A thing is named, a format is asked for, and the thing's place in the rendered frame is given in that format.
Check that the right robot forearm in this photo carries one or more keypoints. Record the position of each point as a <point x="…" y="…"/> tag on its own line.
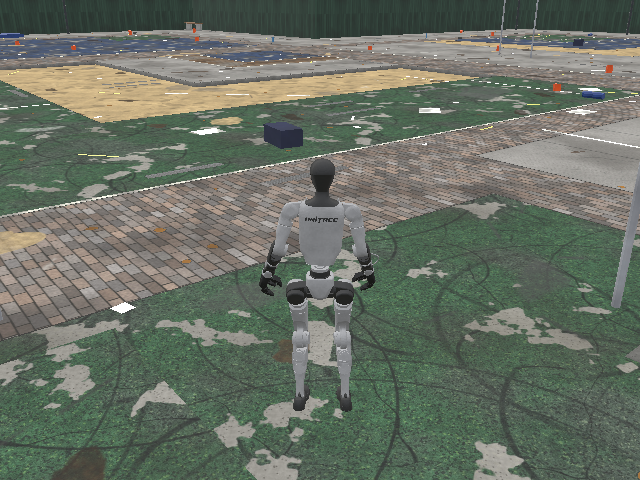
<point x="366" y="263"/>

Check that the robot left foot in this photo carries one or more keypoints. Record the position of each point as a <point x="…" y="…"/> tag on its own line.
<point x="299" y="402"/>

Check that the right robot hand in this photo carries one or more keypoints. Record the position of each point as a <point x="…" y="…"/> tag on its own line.
<point x="360" y="276"/>

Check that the right robot shin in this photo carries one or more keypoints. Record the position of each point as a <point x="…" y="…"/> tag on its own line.
<point x="344" y="363"/>

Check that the robot right upper arm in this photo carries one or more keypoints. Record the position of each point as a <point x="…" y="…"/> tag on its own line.
<point x="352" y="212"/>

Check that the left robot hand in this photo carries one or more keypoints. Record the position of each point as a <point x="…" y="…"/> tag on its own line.
<point x="271" y="281"/>

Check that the robot left upper arm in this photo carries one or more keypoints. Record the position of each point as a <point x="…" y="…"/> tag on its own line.
<point x="289" y="211"/>

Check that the left robot forearm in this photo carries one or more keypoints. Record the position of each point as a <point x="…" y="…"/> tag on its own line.
<point x="271" y="263"/>

